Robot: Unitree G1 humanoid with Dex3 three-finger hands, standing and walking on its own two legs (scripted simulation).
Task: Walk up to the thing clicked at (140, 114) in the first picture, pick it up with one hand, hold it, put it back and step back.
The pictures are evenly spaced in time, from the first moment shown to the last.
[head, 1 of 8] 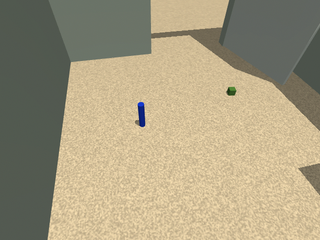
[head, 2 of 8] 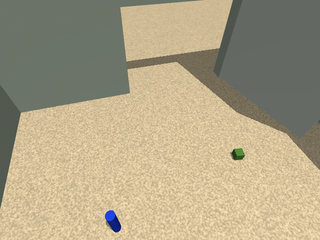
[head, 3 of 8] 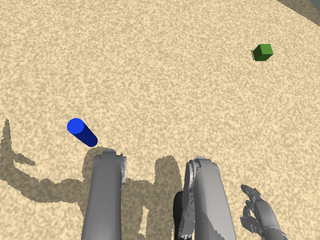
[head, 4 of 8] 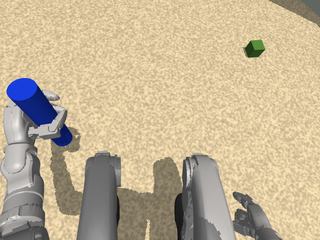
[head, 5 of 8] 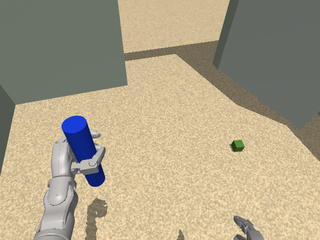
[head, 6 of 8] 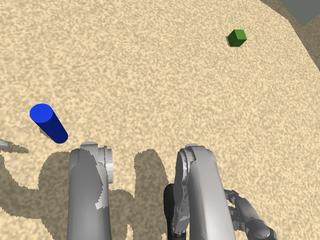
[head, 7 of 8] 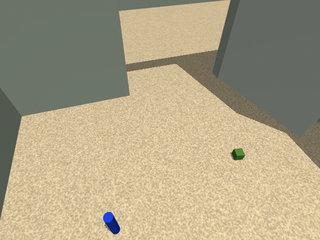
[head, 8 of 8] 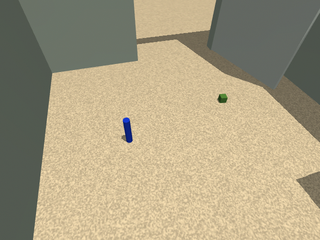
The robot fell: no
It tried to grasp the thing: yes
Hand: left
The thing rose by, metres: 0.65
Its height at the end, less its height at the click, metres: +0.00
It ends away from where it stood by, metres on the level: 0.01
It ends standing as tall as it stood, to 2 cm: yes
